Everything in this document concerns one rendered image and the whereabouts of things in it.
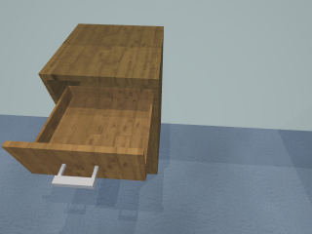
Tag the drawer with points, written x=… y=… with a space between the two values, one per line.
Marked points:
x=92 y=126

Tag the cabinet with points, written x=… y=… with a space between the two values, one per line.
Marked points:
x=112 y=56

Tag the handle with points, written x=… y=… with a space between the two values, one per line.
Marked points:
x=61 y=180

